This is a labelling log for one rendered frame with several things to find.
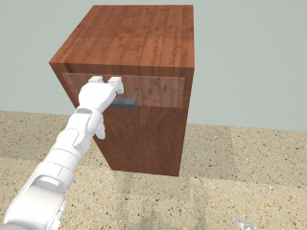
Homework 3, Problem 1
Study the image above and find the robot left forearm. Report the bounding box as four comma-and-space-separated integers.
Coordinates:
3, 104, 102, 224

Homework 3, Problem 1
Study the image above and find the drawer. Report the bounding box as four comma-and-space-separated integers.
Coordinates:
61, 72, 185, 108

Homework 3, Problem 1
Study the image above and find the right robot hand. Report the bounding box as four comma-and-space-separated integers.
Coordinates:
236, 219, 256, 230

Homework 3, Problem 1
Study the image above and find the robot left upper arm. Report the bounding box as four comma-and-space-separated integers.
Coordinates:
0, 184, 68, 230

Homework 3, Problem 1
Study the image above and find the cabinet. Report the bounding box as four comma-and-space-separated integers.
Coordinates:
49, 5, 195, 177

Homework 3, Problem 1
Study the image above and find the left robot hand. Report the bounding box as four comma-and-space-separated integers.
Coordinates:
79, 76, 124, 140

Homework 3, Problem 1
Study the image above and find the handle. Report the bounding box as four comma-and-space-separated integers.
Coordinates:
107, 91, 138, 110

